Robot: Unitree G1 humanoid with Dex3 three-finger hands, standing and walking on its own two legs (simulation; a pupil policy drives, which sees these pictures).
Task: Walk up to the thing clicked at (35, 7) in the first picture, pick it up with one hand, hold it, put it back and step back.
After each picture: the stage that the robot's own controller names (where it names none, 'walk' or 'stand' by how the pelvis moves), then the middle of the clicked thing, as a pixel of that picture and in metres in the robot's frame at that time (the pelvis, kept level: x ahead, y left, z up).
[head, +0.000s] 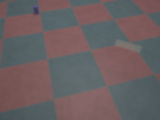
stand; (36, 10) +2.16 +0.68 -0.72
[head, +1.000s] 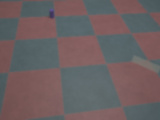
walk; (51, 13) +2.07 +0.34 -0.71
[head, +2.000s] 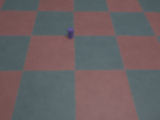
walk; (70, 33) +1.43 +0.09 -0.72
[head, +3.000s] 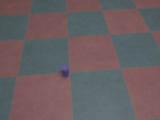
walk; (65, 71) +0.89 +0.15 -0.71
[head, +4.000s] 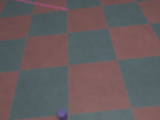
walk; (62, 115) +0.48 +0.24 -0.70
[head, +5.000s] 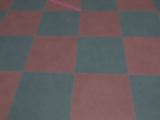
stand; out of the picture +0.35 +0.20 -0.69
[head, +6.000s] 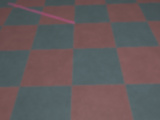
stand; out of the picture +0.31 +0.18 -0.72
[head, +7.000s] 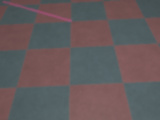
stand; out of the picture +0.28 +0.19 -0.72
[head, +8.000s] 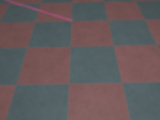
stand; out of the picture +0.30 +0.19 -0.73
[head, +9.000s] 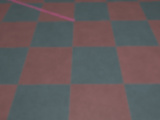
stand; out of the picture +0.29 +0.19 -0.73
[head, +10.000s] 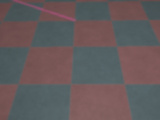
stand; out of the picture +0.29 +0.19 -0.73
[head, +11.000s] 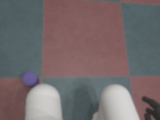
go down; (31, 80) +0.36 +0.23 -0.39
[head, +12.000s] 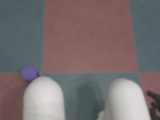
go down; (31, 75) +0.37 +0.24 -0.31
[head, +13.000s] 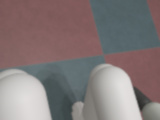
close in; out of the picture +0.33 +0.28 -0.22
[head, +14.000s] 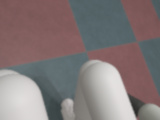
close; out of the picture +0.35 +0.28 -0.21
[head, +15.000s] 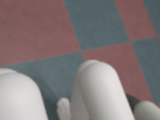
close; out of the picture +0.34 +0.29 -0.22
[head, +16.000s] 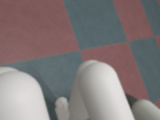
lift; out of the picture +0.33 +0.29 -0.22
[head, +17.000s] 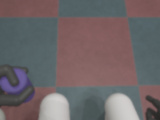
lift; (19, 87) +0.31 +0.22 -0.02
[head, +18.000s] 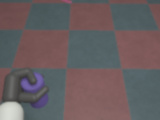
hold; (36, 91) +0.32 +0.18 +0.00
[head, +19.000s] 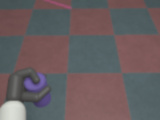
hold; (38, 90) +0.32 +0.17 +0.00
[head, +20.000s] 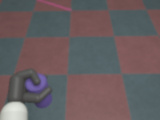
crouch; (39, 91) +0.32 +0.17 +0.00
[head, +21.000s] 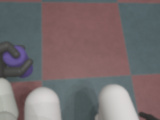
crouch; (19, 63) +0.40 +0.22 -0.09
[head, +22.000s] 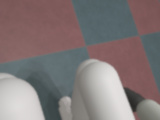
lower; out of the picture +0.38 +0.32 -0.22
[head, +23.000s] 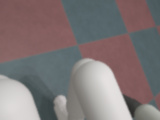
lower; out of the picture +0.39 +0.30 -0.22
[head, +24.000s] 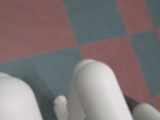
lower; out of the picture +0.38 +0.30 -0.22
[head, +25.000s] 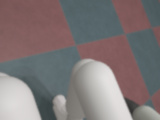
lower; out of the picture +0.38 +0.30 -0.22
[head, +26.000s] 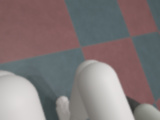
loosen; out of the picture +0.36 +0.28 -0.22
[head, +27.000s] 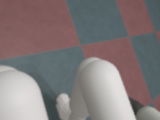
rise; out of the picture +0.37 +0.27 -0.22
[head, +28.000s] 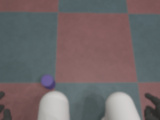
walk; (48, 82) +0.40 +0.21 -0.45
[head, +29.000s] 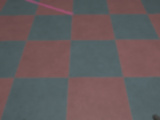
stand; out of the picture +0.34 +0.18 -0.66
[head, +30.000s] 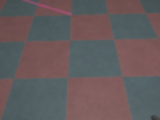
stand; out of the picture +0.34 +0.19 -0.67
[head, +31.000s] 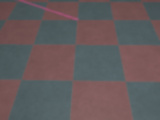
stand; out of the picture +0.36 +0.17 -0.71
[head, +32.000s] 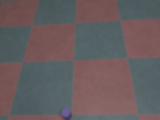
walk; (66, 114) +0.40 +0.20 -0.70
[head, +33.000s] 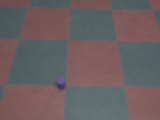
walk; (61, 83) +0.64 +0.15 -0.70
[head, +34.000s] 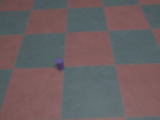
stand; (60, 64) +0.95 +0.27 -0.70
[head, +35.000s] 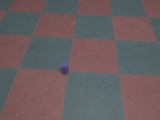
stand; (64, 68) +0.96 +0.18 -0.72
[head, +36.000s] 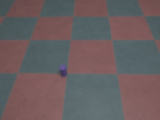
stand; (63, 70) +0.96 +0.21 -0.73
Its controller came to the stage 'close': yes
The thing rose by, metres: 0.71
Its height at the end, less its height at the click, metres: +0.00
